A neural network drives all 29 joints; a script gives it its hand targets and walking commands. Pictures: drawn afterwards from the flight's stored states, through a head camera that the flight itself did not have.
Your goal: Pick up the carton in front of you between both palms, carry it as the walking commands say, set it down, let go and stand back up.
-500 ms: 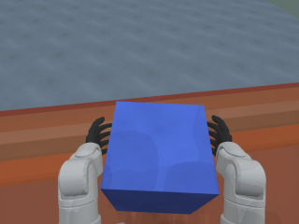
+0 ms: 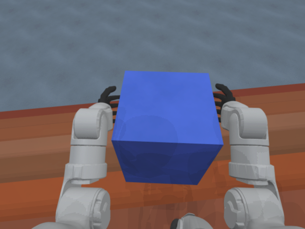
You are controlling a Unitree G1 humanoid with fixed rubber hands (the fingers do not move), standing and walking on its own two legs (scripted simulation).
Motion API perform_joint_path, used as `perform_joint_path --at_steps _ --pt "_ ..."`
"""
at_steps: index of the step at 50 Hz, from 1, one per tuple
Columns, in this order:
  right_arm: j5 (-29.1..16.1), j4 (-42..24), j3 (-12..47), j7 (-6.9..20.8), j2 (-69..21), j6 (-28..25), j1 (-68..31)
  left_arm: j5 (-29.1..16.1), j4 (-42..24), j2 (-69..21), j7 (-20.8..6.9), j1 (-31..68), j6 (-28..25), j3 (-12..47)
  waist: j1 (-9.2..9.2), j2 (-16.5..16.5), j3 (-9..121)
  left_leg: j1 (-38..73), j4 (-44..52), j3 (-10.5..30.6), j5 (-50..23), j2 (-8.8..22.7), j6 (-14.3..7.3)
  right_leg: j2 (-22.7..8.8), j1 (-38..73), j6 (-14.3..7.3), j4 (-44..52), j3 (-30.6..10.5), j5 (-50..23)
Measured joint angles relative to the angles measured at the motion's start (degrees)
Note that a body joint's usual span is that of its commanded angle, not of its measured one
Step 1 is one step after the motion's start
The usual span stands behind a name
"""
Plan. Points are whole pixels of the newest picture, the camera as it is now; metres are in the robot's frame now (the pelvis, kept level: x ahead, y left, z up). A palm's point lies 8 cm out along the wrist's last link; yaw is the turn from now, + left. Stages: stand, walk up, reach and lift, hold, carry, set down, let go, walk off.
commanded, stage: carry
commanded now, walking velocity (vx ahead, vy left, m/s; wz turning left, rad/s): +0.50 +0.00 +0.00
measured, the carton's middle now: (163, 132) +0.35 +0.01 +0.03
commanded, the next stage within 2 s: none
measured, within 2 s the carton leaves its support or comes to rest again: neither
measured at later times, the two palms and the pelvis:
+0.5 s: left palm (129, 44) +0.65 +0.13 +0.10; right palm (219, 48) +0.62 -0.17 +0.10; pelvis +0.27 +0.03 +0.00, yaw -1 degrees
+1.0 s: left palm (133, 53) +0.95 +0.19 -0.15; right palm (187, 50) +0.98 -0.11 -0.15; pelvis +0.61 +0.01 -0.25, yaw -1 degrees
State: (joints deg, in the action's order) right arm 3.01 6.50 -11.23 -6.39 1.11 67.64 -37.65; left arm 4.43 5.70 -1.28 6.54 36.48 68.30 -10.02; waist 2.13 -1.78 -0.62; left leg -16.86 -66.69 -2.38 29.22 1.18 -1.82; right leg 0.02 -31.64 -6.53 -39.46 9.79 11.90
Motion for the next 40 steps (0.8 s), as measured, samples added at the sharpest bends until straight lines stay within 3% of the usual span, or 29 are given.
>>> perform_joint_path --at_steps 3,10,13,17,18,21,23,25,27,30,33,35,36,37,39,40 --pt "0.48 0.63 -0.84 -0.15 -0.56 0.5 -1.0 -1.22 0.26 0.42 0.47 -0.05 0.12 -0.19 0.46 0.72 -2.66 -9.38 -7.09 2.42 -3.58 -1.19 -1.08 0.28 3.34 0.09 2.83 -0.28 1.02" --pt "1.17 -5.14 -2.6 -0.38 -2.72 -1.02 -1.31 -1.81 -5.78 -0.82 1.06 -0.25 -1.44 -2.57 0.63 1.36 -5.6 -19.17 12.4 2.96 -8.46 0.12 -0.34 0.45 9.79 0.66 7.16 -1.31 4.89" --pt "1.26 -8.6 -2.78 -0.44 -3.72 -1.53 -0.14 -1.74 -8.77 -1.51 1.21 -0.73 -1.7 -3.03 0.09 1.43 -4.86 -20.27 15.16 1.26 -13.15 -0.39 -1.2 0.5 11.96 1.45 5.55 -1.86 8.67" --pt "1.3 -10.43 -2.63 -0.49 -4.36 -1.73 0.48 -1.86 -10.82 -1.44 1.36 -0.9 -1.13 -3.19 -2.3 1.9 -2.23 -17.57 14.4 -1.44 -17.63 -1.56 -3.08 0.0 11.85 1.97 -5.88 -1.89 14.84" --pt "1.44 -9.65 -2.27 -0.5 -4.62 -1.83 0.06 -2.03 -11.15 -0.83 1.33 -1.08 -0.61 -3.3 -3.62 2.28 -1.64 -14.49 17.12 -1.91 -17.56 -2.17 -2.95 -0.89 9.89 2.19 -12.78 -2.01 11.04" --pt "1.3 -6.73 -1.44 -0.5 -4.25 -2.14 -0.52 -1.68 -9.9 0.17 0.95 -0.72 0.55 -3.25 -7.27 3.6 -1.05 -9.95 17.42 -2.5 -6.54 -4.44 -3.2 0.8 1.97 3.79 -31.83 -8.65 15.47" --pt "0.24 -4.86 -0.96 -0.56 -3.28 -1.86 -0.29 -0.47 -8.95 -0.6 0.85 -0.69 1.51 -3.57 -8.73 3.32 -1.51 -7.81 18.3 -2.54 -7.01 -4.96 -2.42 2.32 -2.54 4.4 -33.78 -11.37 17.86" --pt "-1.06 -3.52 -0.59 -0.72 -2.3 -1.66 -0.12 0.76 -8.39 -1.54 0.81 -0.6 2.19 -4.03 -9.52 3.2 -2.53 -5.76 19.02 -2.74 -8.96 -5.29 -2.66 1.9 -5.27 4.65 -26.99 -11.85 12.76" --pt "-2.18 -2.54 -0.12 -1.18 -1.8 -1.74 -0.78 1.54 -9.0 -1.99 0.75 -0.67 2.68 -4.59 -10.42 2.63 -3.12 -4.45 17.39 -2.51 -9.42 -4.99 -2.52 1.58 -7.64 4.52 -20.82 -11.21 -0.64" --pt "-3.09 -1.16 -0.06 -1.35 -1.12 -2.29 -2.47 2.25 -9.46 -2.37 0.65 -0.21 2.42 -5.19 -11.33 1.94 -2.38 -1.42 13.07 -1.3 -0.91 -4.6 -2.67 1.81 -7.32 4.3 -5.89 -9.69 -22.79" --pt "-3.41 1.96 -0.4 -1.32 -0.38 -3.04 -4.36 3.08 -7.37 -2.19 0.24 0.67 1.65 -5.05 -9.78 2.93 0.1 2.11 5.05 -1.49 10.81 -4.75 -1.79 2.38 -1.56 3.86 5.97 -6.53 -38.04" --pt "-3.19 4.14 -1.27 -0.59 0.82 -2.71 -4.83 3.8 -3.7 -2.27 0.15 2.01 1.28 -3.77 -6.18 3.93 2.07 1.15 -8.8 -2.66 2.79 -4.07 0.44 2.94 5.97 1.58 8.84 -4.93 -37.93" --pt "-3.06 5.05 -1.88 -0.02 1.62 -2.27 -5.09 4.21 -1.59 -2.37 0.15 3.12 1.28 -3.0 -3.83 4.34 3.4 -1.06 -18.3 -2.45 2.59 -4.12 0.58 3.33 10.31 -0.64 9.25 -4.88 -28.55" --pt "-2.63 6.43 -2.17 0.3 1.94 -2.16 -5.86 4.22 -0.08 -2.09 0.24 3.75 1.23 -2.42 -1.93 3.54 4.56 -4.4 -26.02 -0.82 4.22 -3.91 0.34 4.8 12.34 -1.54 7.2 -5.31 -13.65" --pt "-1.05 8.63 -2.59 0.41 1.21 -1.35 -7.36 2.43 2.44 0.03 0.2 4.62 1.9 -1.62 0.83 3.28 5.69 -11.62 -29.16 3.02 2.22 -4.37 -0.27 6.8 13.28 -1.3 2.19 -6.81 8.91" --pt "-0.16 9.38 -2.51 0.41 0.84 -0.83 -7.7 1.1 3.57 0.99 0.27 4.54 2.0 -1.21 1.88 2.06 5.35 -14.73 -25.76 5.33 -0.48 -3.41 -0.15 8.08 11.82 -1.18 -2.41 -6.03 13.21"
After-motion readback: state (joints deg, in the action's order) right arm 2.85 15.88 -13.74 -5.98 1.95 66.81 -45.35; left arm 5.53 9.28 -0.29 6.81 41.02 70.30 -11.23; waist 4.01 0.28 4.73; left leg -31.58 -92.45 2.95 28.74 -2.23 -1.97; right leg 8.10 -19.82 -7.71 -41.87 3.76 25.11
